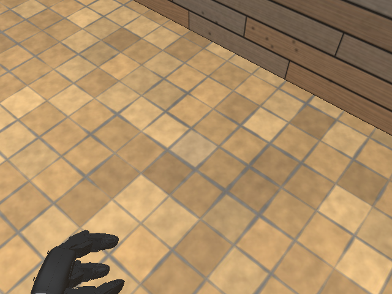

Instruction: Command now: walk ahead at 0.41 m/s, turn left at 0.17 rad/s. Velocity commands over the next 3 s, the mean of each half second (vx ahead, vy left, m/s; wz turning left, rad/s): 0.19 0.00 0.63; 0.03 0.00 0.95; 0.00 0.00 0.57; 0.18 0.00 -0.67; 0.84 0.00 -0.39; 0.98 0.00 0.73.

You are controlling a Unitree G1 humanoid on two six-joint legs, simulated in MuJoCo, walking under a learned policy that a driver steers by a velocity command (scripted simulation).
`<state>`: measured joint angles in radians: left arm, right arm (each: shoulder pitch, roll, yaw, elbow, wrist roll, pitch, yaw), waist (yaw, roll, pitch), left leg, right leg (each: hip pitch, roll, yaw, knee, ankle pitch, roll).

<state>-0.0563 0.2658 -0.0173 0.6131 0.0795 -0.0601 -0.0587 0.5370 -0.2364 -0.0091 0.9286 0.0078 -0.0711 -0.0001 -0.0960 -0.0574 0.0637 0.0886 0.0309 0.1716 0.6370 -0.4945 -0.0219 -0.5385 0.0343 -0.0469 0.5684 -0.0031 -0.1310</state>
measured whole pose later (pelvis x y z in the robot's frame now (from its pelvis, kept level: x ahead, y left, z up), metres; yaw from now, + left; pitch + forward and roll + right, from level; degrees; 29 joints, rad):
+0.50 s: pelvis +0.16 +0.06 +0.00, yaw +22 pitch +0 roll -1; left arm 0.17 0.26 0.05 0.72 0.02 0.02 0.02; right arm 0.20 -0.27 -0.07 0.69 -0.02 0.05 0.02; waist -0.02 -0.03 0.06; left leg -0.45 -0.04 0.06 0.68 -0.25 0.10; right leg -0.38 -0.08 -0.13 1.04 -0.59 0.05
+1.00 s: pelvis +0.21 +0.03 +0.03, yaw +51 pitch +1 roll +0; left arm 0.16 0.29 0.04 0.68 0.03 0.03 0.05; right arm 0.20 -0.35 -0.11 0.67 -0.03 0.07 0.03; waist -0.02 0.05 0.05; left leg -0.49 -0.19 -0.18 0.86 -0.38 -0.02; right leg -0.26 0.04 0.04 0.45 -0.20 -0.03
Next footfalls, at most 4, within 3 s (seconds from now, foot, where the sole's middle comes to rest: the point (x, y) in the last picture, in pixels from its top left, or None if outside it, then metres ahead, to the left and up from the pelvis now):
0.44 left None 0.24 0.17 -0.75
0.92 right None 0.33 0.01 -0.75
1.36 left None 0.12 0.10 -0.75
1.80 right None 0.29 0.00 -0.75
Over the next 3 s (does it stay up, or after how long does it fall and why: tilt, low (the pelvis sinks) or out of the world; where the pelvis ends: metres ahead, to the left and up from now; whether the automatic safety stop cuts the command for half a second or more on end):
stays up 0.87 0.54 0.02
